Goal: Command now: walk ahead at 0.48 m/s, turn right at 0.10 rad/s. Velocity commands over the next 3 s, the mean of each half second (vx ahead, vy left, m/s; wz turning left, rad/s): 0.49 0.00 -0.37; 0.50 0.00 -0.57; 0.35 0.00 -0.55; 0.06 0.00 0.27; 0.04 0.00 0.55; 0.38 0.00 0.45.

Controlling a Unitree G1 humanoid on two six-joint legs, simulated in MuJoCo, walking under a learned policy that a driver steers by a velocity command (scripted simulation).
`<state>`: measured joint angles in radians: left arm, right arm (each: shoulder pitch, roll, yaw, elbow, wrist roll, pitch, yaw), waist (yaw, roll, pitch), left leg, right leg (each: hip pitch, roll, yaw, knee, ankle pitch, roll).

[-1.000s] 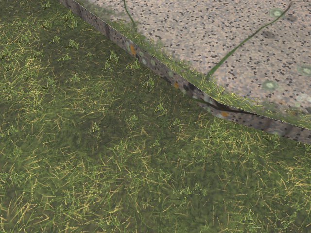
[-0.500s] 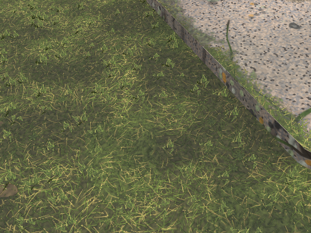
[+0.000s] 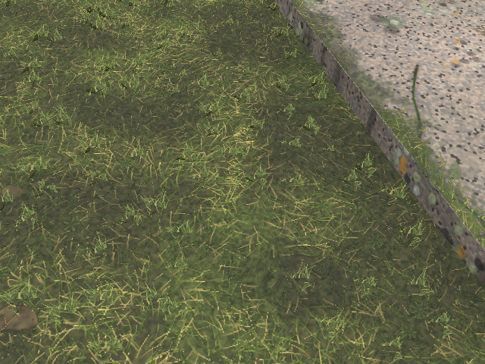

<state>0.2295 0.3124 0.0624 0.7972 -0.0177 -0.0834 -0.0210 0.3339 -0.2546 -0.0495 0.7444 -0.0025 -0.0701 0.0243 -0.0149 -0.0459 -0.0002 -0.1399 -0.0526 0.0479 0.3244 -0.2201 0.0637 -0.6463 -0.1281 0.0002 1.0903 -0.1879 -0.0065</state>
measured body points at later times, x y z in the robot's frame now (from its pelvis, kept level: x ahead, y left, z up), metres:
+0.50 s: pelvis +0.29 -0.05 -0.01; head +0.33 -0.06 +0.44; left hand +0.47 +0.19 -0.11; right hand +0.37 -0.35 -0.10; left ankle +0.32 +0.12 -0.66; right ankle +0.31 -0.12 -0.75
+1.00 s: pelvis +0.57 -0.07 +0.00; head +0.60 -0.07 +0.45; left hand +0.85 +0.08 -0.10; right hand +0.50 -0.35 -0.11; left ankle +0.63 +0.03 -0.75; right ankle +0.52 -0.21 -0.66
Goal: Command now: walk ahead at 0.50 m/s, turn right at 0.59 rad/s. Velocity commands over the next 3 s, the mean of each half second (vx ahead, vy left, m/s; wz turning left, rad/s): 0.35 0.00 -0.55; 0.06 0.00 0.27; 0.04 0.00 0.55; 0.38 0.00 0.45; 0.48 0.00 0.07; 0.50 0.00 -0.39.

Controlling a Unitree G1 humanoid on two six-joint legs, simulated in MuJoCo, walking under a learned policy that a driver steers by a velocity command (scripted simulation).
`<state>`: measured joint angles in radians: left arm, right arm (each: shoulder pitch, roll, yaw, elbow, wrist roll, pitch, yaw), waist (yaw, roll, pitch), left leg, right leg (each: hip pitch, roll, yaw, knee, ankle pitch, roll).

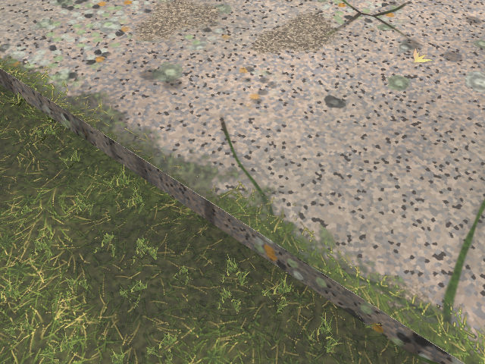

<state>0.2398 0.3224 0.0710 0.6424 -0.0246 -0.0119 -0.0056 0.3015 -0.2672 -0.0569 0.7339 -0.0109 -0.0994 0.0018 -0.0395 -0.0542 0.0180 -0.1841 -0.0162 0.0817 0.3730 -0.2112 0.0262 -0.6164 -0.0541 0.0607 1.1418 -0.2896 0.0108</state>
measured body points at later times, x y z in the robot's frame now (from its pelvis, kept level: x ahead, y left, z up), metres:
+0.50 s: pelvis +0.22 -0.06 -0.01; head +0.27 -0.10 +0.44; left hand +0.40 +0.17 -0.11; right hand +0.25 -0.35 -0.14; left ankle +0.27 +0.09 -0.67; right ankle +0.26 -0.13 -0.74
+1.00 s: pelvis +0.28 -0.05 +0.00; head +0.32 -0.03 +0.45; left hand +0.48 +0.23 -0.10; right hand +0.39 -0.35 -0.09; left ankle +0.29 +0.05 -0.74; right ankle +0.26 -0.19 -0.68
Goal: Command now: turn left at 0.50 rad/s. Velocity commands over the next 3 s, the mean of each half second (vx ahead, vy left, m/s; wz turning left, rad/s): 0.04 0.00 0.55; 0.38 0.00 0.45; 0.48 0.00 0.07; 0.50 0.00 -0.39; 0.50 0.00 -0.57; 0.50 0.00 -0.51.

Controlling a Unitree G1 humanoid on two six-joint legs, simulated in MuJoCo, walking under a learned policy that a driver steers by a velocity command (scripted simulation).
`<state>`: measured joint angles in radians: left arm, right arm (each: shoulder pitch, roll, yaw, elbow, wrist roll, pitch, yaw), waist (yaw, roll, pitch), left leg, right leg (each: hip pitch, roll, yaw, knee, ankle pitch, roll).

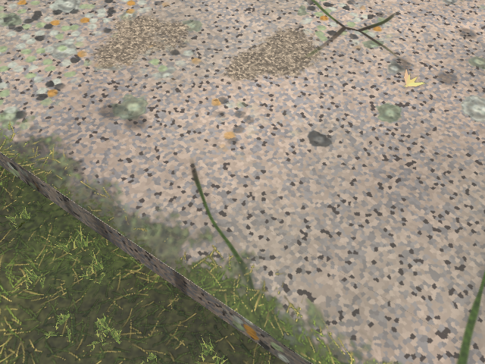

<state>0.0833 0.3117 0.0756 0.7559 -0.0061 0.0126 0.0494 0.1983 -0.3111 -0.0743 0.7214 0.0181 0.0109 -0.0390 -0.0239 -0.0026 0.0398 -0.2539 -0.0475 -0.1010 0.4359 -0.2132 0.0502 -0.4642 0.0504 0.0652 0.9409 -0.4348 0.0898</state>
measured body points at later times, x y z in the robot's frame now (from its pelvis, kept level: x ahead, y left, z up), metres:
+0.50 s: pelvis +0.01 -0.03 +0.00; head +0.04 -0.04 +0.45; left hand +0.03 +0.27 -0.11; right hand +0.21 -0.27 -0.12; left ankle -0.04 +0.09 -0.69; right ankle +0.03 -0.15 -0.75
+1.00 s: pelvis +0.17 +0.07 -0.01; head +0.19 +0.11 +0.44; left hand +0.25 +0.39 -0.10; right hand +0.32 -0.17 -0.12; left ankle -0.03 +0.07 -0.75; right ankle +0.40 +0.05 -0.71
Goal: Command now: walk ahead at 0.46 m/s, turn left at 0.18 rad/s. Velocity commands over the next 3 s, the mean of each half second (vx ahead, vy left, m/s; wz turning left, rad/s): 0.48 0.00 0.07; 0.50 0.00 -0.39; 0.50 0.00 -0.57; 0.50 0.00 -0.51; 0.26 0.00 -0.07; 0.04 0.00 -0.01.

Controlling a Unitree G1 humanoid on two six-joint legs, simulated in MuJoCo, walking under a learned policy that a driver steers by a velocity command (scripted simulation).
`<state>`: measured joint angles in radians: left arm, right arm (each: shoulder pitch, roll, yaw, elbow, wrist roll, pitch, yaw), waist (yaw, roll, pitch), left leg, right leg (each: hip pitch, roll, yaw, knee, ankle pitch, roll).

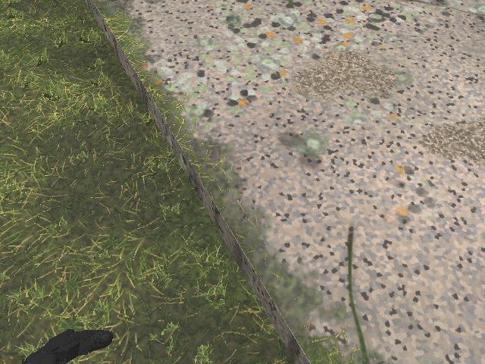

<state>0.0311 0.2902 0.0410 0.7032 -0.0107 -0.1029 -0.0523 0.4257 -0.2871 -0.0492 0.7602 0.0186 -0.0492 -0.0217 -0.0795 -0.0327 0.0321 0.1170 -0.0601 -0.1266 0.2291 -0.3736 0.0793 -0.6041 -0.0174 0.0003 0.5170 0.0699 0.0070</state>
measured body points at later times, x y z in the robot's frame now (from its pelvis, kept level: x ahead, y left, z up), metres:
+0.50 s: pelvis +0.28 +0.01 +0.00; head +0.30 +0.02 +0.45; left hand +0.25 +0.28 -0.14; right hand +0.46 -0.22 -0.09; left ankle +0.37 +0.12 -0.72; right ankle +0.19 -0.12 -0.73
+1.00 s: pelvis +0.52 +0.01 +0.00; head +0.55 +0.00 +0.44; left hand +0.78 +0.16 -0.09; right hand +0.38 -0.19 -0.14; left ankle +0.38 +0.12 -0.73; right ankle +0.60 -0.11 -0.52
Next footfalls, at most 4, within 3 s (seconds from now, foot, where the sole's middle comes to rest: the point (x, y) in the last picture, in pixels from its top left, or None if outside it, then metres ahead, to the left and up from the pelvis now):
0.08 right None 0.23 -0.12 -0.77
0.52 left None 0.42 0.12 -0.77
1.10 right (269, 238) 0.77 -0.14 -0.66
1.62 left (274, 141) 1.15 -0.20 -0.66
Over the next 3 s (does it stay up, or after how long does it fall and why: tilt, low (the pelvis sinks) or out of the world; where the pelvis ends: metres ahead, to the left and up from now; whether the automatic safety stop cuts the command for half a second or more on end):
stays up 1.25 -0.50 0.11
